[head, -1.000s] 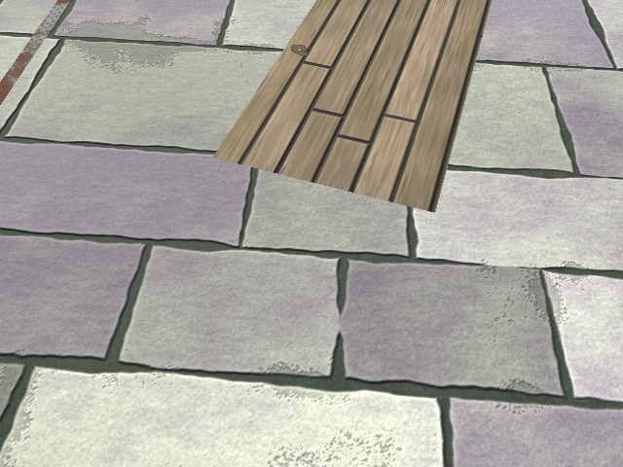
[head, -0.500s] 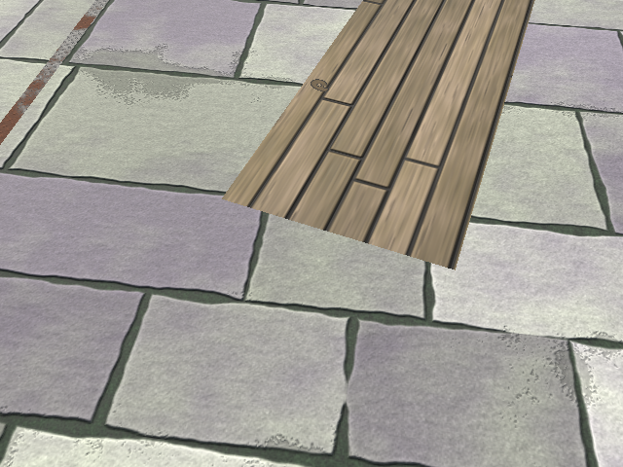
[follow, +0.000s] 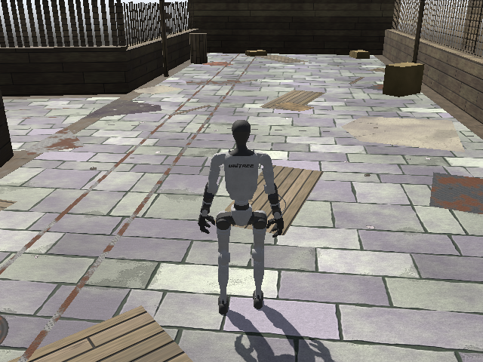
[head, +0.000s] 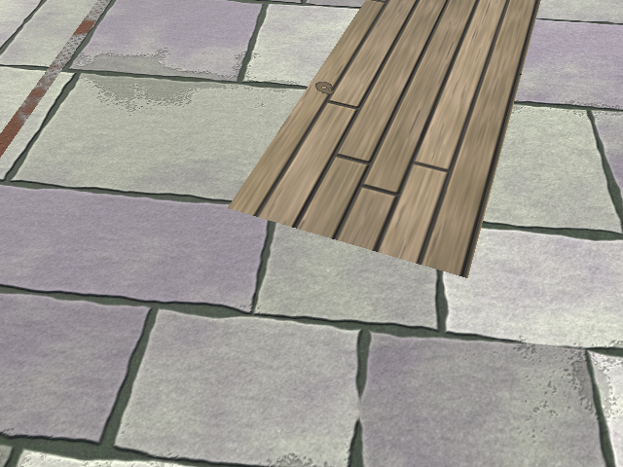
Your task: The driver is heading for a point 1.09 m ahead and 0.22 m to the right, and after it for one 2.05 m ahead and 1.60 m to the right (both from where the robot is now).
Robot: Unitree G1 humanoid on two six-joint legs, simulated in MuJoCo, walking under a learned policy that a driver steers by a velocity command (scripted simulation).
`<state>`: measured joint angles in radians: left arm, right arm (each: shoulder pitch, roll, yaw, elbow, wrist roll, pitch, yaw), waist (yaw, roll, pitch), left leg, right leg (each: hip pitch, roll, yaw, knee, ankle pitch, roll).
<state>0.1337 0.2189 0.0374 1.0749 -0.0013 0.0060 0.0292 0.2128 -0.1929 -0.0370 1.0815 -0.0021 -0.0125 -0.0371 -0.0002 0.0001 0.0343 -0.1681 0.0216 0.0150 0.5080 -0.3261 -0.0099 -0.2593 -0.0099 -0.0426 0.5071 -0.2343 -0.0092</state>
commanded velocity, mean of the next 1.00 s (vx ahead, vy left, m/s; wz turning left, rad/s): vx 0.31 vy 0.00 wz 0.00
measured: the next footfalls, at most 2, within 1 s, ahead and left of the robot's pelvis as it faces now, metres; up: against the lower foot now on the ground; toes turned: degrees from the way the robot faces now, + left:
left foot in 0.90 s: +0.45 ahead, +0.12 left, +0.00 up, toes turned +3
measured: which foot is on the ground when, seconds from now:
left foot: down 0.00-0.46, up 0.48-0.88, down 0.90-1.00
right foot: down 0.00-0.90, up 0.92-1.00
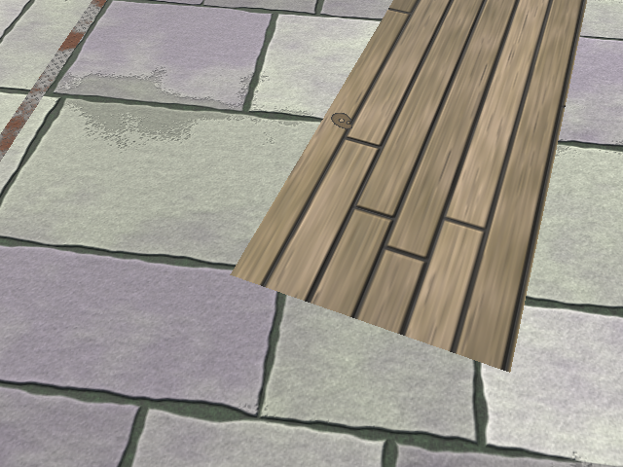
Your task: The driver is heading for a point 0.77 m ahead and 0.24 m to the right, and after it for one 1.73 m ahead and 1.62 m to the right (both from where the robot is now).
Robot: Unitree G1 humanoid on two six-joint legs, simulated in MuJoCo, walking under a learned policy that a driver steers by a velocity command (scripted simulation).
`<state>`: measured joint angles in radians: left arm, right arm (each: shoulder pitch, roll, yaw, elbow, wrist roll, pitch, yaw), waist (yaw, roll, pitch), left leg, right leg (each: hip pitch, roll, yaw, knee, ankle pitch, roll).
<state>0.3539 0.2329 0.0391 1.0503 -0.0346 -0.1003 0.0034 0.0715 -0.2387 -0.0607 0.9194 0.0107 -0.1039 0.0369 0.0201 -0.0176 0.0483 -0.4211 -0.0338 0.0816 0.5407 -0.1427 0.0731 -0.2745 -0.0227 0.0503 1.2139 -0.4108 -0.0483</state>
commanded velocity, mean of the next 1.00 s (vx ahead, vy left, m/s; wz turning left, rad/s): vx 0.50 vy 0.00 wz -0.41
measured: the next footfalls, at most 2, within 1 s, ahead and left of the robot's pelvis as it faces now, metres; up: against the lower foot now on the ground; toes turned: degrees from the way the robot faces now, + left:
right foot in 0.48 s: +0.42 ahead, -0.18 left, +0.00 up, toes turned -17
left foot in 0.96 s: +0.77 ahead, -0.09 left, +0.00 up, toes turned -26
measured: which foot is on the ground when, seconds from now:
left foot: down 0.00-0.46, up 0.48-0.94, down 0.96-1.00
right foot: up 0.00-0.46, down 0.48-0.98, up 1.00-1.00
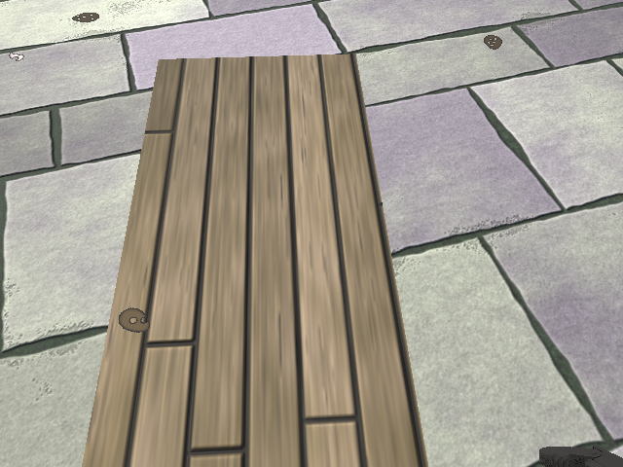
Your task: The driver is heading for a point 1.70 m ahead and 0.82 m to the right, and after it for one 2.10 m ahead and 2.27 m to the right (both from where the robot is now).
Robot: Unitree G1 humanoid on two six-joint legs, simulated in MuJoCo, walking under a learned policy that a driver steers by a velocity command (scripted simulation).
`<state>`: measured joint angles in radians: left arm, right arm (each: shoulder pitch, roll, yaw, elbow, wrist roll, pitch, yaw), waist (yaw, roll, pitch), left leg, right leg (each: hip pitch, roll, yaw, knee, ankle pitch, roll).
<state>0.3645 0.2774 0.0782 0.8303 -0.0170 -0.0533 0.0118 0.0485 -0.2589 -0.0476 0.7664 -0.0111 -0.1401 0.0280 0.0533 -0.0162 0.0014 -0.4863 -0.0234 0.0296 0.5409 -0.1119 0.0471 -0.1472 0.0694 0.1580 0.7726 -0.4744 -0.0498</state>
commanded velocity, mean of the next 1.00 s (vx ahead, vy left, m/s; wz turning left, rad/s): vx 0.39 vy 0.00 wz -0.52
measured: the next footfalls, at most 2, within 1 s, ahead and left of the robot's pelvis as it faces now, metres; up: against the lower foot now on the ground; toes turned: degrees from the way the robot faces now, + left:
right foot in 0.50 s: +0.41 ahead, -0.16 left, +0.00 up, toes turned -18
left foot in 0.94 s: +0.69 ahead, -0.09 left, +0.00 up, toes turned -36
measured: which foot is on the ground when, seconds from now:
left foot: down 0.00-0.52, up 0.54-0.92, down 0.94-1.00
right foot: up 0.00-0.48, down 0.50-0.94, up 0.96-1.00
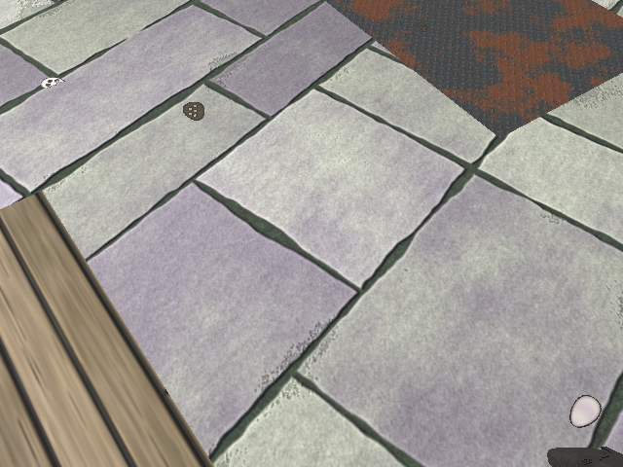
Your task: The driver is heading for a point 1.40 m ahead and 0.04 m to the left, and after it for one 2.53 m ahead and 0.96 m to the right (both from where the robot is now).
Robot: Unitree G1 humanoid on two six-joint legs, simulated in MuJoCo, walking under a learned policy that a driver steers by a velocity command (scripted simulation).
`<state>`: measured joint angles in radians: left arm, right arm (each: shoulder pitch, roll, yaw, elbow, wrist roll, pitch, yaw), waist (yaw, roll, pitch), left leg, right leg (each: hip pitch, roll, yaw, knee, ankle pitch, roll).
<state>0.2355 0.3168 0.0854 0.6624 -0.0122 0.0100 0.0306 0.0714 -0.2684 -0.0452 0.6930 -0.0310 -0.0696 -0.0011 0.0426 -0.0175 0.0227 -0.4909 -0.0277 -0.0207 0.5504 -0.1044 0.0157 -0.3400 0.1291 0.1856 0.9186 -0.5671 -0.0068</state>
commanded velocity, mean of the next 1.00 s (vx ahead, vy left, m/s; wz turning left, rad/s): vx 0.19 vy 0.00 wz -0.14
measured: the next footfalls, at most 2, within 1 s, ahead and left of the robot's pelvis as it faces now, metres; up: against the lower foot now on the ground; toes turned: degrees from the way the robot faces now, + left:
right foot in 0.32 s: +0.05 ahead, -0.14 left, +0.00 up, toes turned -4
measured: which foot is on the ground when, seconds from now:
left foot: down 0.00-1.00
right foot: up 0.00-0.30, down 0.32-0.70, up 0.72-1.00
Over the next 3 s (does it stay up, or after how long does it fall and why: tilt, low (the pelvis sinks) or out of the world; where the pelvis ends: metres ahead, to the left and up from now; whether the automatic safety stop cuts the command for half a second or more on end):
stays up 0.96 -0.10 0.01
